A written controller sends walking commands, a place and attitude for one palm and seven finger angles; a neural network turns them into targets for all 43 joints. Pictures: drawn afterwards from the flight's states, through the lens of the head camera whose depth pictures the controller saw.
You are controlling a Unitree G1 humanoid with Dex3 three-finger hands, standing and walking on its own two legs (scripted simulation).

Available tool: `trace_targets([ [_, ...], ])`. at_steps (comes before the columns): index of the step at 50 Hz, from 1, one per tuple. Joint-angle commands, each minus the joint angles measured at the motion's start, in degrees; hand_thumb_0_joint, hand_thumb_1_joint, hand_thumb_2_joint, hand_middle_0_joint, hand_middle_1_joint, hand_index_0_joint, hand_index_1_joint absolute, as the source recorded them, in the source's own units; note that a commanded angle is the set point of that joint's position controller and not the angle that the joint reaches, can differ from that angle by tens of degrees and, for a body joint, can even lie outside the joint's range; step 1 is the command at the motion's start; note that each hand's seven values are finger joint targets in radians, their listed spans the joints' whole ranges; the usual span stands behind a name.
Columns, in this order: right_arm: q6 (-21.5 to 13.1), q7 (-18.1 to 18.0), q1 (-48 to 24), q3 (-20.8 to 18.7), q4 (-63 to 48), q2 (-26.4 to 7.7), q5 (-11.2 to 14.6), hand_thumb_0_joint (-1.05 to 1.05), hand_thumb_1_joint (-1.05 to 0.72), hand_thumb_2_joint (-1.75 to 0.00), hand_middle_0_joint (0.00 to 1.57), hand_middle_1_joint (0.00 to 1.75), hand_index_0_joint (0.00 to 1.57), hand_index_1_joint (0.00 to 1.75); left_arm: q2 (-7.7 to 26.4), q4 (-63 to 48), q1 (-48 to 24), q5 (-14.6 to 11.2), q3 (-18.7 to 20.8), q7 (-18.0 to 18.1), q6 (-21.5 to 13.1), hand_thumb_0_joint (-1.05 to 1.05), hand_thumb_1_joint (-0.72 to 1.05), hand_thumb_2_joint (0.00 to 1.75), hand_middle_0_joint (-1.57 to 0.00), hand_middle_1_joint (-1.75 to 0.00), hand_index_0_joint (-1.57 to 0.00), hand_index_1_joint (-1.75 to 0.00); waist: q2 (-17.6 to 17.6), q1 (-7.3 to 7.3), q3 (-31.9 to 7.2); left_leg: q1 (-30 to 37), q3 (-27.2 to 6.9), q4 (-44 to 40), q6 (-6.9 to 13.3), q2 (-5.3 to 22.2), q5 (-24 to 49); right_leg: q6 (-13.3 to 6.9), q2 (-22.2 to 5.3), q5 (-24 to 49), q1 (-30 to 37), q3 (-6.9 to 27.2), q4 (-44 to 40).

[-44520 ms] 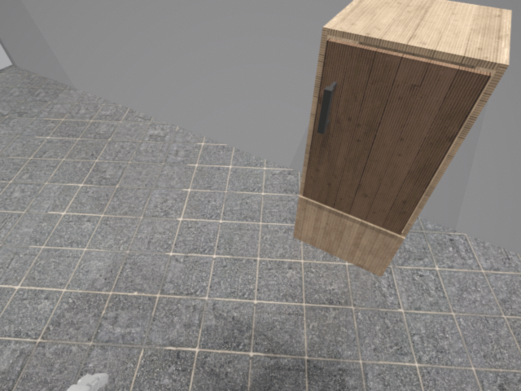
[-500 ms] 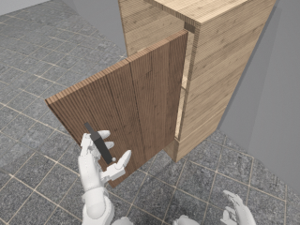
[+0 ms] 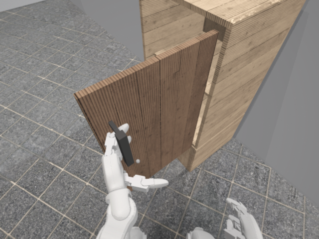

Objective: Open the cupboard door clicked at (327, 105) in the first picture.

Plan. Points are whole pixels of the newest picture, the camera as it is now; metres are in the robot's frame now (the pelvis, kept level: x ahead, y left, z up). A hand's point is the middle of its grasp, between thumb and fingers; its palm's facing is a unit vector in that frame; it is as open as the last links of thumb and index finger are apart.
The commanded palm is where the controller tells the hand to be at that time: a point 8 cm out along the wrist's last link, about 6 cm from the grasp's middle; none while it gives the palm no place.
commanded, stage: slide the hand sideways off the handle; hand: left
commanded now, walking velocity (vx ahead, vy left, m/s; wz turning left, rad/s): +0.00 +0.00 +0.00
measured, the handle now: (121, 144) +0.33 +0.12 +0.05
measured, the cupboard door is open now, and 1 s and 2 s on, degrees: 90 93 93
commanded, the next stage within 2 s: draw the hand back to the body in 1.26 s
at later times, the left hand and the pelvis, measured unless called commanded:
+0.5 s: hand (132, 181) +0.24 +0.08 +0.05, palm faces -0.08 -1.00 +0.03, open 16.2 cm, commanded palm +0.21 +0.14 +0.05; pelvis +0.00 +0.03 -0.01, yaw -1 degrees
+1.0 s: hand (109, 200) +0.20 +0.12 +0.05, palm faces -0.03 -1.00 -0.02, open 16.2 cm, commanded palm +0.17 +0.19 +0.05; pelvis +0.01 +0.00 -0.02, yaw +0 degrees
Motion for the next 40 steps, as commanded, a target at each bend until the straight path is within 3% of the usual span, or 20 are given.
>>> trace_targets([
  [1, -2.88, -0.38, -4.05, -2.07, -8.94, -5.76, 0.10, 0.00, -0.90, -0.90, 0.20, 0.30, 0.20, 0.30, -5.22, -12.10, -11.48, 1.62, -2.30, 1.97, -1.92, 0.00, -0.50, 0.30, -0.15, -0.30, -0.15, -0.30, -4.16, -1.29, -12.26, 4.71, -1.25, -9.35, 0.46, -1.20, 9.34, -0.23, 1.77, 6.80, 9.32, 1.80, -8.83],
  [3, -2.87, -0.37, -4.21, -2.14, -8.92, -5.78, 0.02, 0.00, -0.90, -0.90, 0.20, 0.30, 0.20, 0.30, -5.47, -12.61, -12.72, 2.16, -2.61, 2.44, -1.74, 0.00, -0.50, 0.30, -0.15, -0.30, -0.15, -0.30, -4.24, -1.27, -12.80, 4.88, -1.50, -9.39, 0.39, -1.16, 9.20, -0.35, 1.90, 6.34, 8.99, 1.58, -8.41],
  [4, -3.29, -0.19, -0.56, -1.80, -7.48, -7.81, 0.11, 0.00, -0.90, -0.90, 0.20, 0.30, 0.20, 0.30, 0.60, -13.46, -13.40, 8.07, -13.33, -9.23, -3.60, 0.00, -0.50, 0.30, -0.15, -0.30, -0.15, -0.30, -5.49, -6.04, -9.52, 4.88, -1.32, -7.72, 1.44, -1.09, 9.97, -0.30, 1.33, 10.24, 6.50, 3.14, -7.98],
  [5, -3.23, -0.56, -0.21, -2.54, -8.87, -7.79, 0.77, 0.00, -0.90, -0.90, 0.20, 0.30, 0.20, 0.30, 5.45, -17.69, -15.75, 5.89, -8.02, -15.64, -5.69, 0.00, -0.50, 0.30, -0.15, -0.30, -0.15, -0.30, -3.30, -3.87, -15.11, 5.54, -1.34, -7.36, 1.59, -1.29, 10.85, -0.73, 0.87, 11.83, 8.88, 3.57, -7.11],
  [6, -3.05, -0.91, -0.38, -2.50, -9.28, -7.89, 0.97, 0.00, -0.90, -0.90, 0.20, 0.30, 0.20, 0.30, 7.37, -18.57, -14.48, 5.07, -7.53, -19.58, -6.60, 0.00, -0.50, 0.30, -0.15, -0.30, -0.15, -0.30, -1.55, -2.85, -16.95, 6.64, -1.40, -7.55, 1.60, -1.45, 12.00, -1.05, 0.86, 13.38, 10.39, 3.95, -6.53],
  [7, -3.28, -1.15, -0.60, -2.30, -10.09, -7.73, 1.30, 0.00, -0.90, -0.90, 0.20, 0.30, 0.20, 0.30, 7.28, -19.06, -12.95, 3.96, -8.02, -22.96, -6.89, 0.00, -0.50, 0.30, -0.15, -0.30, -0.15, -0.30, -1.38, -2.72, -16.82, 6.93, -1.52, -7.74, 1.58, -1.44, 11.82, -1.01, 0.90, 13.20, 10.47, 3.75, -6.47],
  [8, -3.79, -1.25, -0.66, -2.12, -10.61, -7.80, 1.92, 0.00, -0.90, -0.90, 0.20, 0.30, 0.20, 0.30, 5.99, -19.32, -12.95, 2.21, -9.78, -26.64, -6.77, 0.00, -0.50, 0.30, -0.15, -0.30, -0.15, -0.30, -1.50, -3.74, -15.22, 7.06, -1.80, -7.77, 1.66, -1.36, 10.81, -0.86, 0.95, 12.01, 9.37, 3.60, -6.84],
  [9, -4.31, -1.36, -0.69, -2.05, -11.36, -8.09, 2.71, 0.00, -0.90, -0.90, 0.20, 0.30, 0.20, 0.30, 5.01, -20.44, -13.13, -0.33, -11.14, -30.69, -6.31, 0.00, -0.50, 0.30, -0.15, -0.30, -0.15, -0.30, -1.30, -4.24, -14.83, 7.91, -2.15, -8.03, 1.70, -1.27, 10.73, -0.96, 1.04, 11.50, 9.17, 3.59, -7.05],
  [11, -5.32, -1.91, -1.57, -1.49, -13.00, -7.89, 3.97, 0.00, -0.90, -0.90, 0.20, 0.30, 0.20, 0.30, 2.57, -21.56, -10.32, -7.53, -9.48, -34.08, -4.48, 0.00, -0.50, 0.30, -0.15, -0.30, -0.15, -0.30, -1.30, -3.32, -13.15, 8.17, -2.84, -9.71, 1.44, -1.26, 8.22, -0.71, 1.66, 7.86, 9.33, 2.35, -8.08],
  [13, -5.95, -2.27, -2.22, -1.35, -14.41, -8.17, 4.79, 0.00, -0.90, -0.90, 0.20, 0.30, 0.20, 0.30, 2.72, -22.16, -4.33, -11.91, -5.84, -33.89, -2.30, 0.00, -0.50, 0.30, -0.15, -0.30, -0.15, -0.30, -5.12, -1.97, -11.49, 7.24, -3.21, -11.19, 1.12, -1.18, 7.03, -0.40, 2.02, 5.99, 10.43, 1.35, -9.00],
  [14, -6.21, -2.19, -2.91, -1.22, -14.93, -8.18, 4.97, 0.00, -0.90, -0.90, 0.20, 0.30, 0.20, 0.30, 2.94, -22.15, -1.88, -12.47, -4.64, -33.04, -1.68, 0.00, -0.50, 0.30, -0.15, -0.30, -0.15, -0.30, -5.04, -1.16, -11.12, 6.98, -3.31, -11.57, 0.94, -1.21, 7.10, -0.45, 2.09, 5.36, 10.30, 1.03, -8.67],
  [15, -6.27, -2.07, -2.65, -1.30, -15.02, -8.20, 4.85, 0.00, -0.90, -0.90, 0.20, 0.30, 0.20, 0.30, 3.03, -22.98, -1.29, -12.30, -3.82, -31.62, -1.39, 0.00, -0.50, 0.30, -0.15, -0.30, -0.15, -0.30, -5.28, -1.22, -10.61, 6.63, -3.33, -11.31, 0.81, -1.17, 7.13, -0.25, 1.98, 5.33, 9.32, 0.76, -7.88],
  [19, -5.59, -0.94, -1.13, -1.51, -16.04, -8.22, 3.61, 0.00, -0.90, -0.90, 0.20, 0.30, 0.20, 0.30, 7.27, -24.80, 4.01, -7.12, -0.53, -26.11, -1.56, 0.00, -0.50, 0.30, -0.15, -0.30, -0.15, -0.30, -5.30, 0.01, -9.10, 4.18, -2.97, -10.10, 0.54, -1.17, 8.10, -0.56, 1.83, 5.33, 7.78, 1.04, -5.68],
  [22, -4.83, -0.12, -0.56, -1.75, -17.25, -7.76, 3.14, 0.00, -0.90, -0.90, 0.20, 0.30, 0.20, 0.30, 8.06, -27.93, 8.53, -4.56, -0.33, -24.75, -2.41, 0.00, -0.50, 0.30, -0.15, -0.30, -0.15, -0.30, -3.09, 0.57, -10.70, 4.24, -2.28, -8.92, 0.26, -1.10, 10.26, -0.91, 1.73, 7.04, 7.58, 1.48, -4.25],
  [24, -4.37, 0.17, -0.29, -1.90, -17.92, -7.73, 3.11, 0.00, -0.90, -0.90, 0.20, 0.30, 0.20, 0.30, 8.49, -30.17, 11.67, -3.77, -0.65, -24.92, -2.44, 0.00, -0.50, 0.30, -0.15, -0.30, -0.15, -0.30, -1.50, 0.81, -11.40, 4.08, -2.13, -8.33, 0.07, -1.04, 11.93, -1.08, 1.83, 8.37, 7.85, 1.70, -3.59],
  [25, -4.18, 0.26, -0.29, -1.80, -18.31, -7.58, 3.11, 0.00, -0.90, -0.90, 0.20, 0.30, 0.20, 0.30, 7.25, -31.07, 12.25, -4.09, -2.21, -25.46, -2.27, 0.00, -0.50, 0.30, -0.15, -0.30, -0.15, -0.30, -1.47, 0.11, -11.12, 4.20, -1.93, -7.94, 0.20, -1.03, 11.66, -0.84, 1.82, 8.67, 7.34, 1.66, -3.82],
  [27, -3.91, 0.08, -0.28, -1.85, -18.61, -7.80, 3.31, 0.00, -0.90, -0.90, 0.20, 0.30, 0.20, 0.30, 8.56, -33.42, 13.15, -4.67, -1.34, -26.42, -2.35, 0.00, -0.50, 0.30, -0.15, -0.30, -0.15, -0.30, -0.81, -0.15, -10.62, 3.91, -2.01, -7.67, 0.14, -1.01, 10.68, -0.86, 1.95, 8.08, 7.01, 1.70, -3.68],
  [31, -3.95, -0.75, 0.21, -1.77, -19.06, -7.98, 3.40, 0.00, -0.90, -0.90, 0.20, 0.30, 0.20, 0.30, 9.95, -35.74, 15.18, -6.43, -0.08, -28.40, -2.32, 0.00, -0.50, 0.30, -0.15, -0.30, -0.15, -0.30, -2.83, -0.99, -10.23, 2.28, -2.19, -6.57, 0.61, -1.18, 9.34, -0.47, 2.18, 7.98, 6.99, 1.83, -3.76],
  [40, -4.76, -1.75, 0.91, -2.18, -19.45, -8.11, 3.87, 0.00, -0.90, -0.90, 0.20, 0.30, 0.20, 0.30, 13.30, -37.86, 25.38, -10.63, 5.62, -33.11, -3.09, 0.00, -0.50, 0.30, -0.15, -0.30, -0.15, -0.30, -2.98, 0.17, -12.32, 0.30, -1.47, -3.90, 0.70, -1.71, 12.40, -0.19, 2.41, 12.28, 8.77, 2.40, -2.28],
])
